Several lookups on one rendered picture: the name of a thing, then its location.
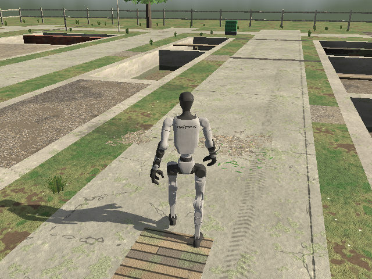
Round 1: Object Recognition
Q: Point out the robot shin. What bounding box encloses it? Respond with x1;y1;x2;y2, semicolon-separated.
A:
194;200;204;239
169;182;177;218

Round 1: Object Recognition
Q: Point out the robot left hand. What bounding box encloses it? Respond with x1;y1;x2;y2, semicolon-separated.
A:
150;168;164;185

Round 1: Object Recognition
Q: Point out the right robot upper arm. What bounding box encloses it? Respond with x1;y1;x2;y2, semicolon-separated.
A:
198;117;214;148

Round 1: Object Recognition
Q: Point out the right robot shin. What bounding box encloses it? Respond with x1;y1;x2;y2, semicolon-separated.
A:
194;200;204;239

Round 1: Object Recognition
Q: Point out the left robot shin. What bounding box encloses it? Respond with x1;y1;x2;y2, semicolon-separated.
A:
169;182;177;218

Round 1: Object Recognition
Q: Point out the right robot forearm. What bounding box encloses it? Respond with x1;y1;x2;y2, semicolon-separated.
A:
208;139;217;158

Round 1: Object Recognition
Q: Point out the left robot forearm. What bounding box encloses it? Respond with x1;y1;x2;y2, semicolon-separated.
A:
152;141;165;170

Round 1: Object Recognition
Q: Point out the robot right hand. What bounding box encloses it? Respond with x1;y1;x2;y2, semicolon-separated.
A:
203;155;217;166

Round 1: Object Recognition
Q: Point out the left robot upper arm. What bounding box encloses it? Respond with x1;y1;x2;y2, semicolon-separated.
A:
159;117;174;150

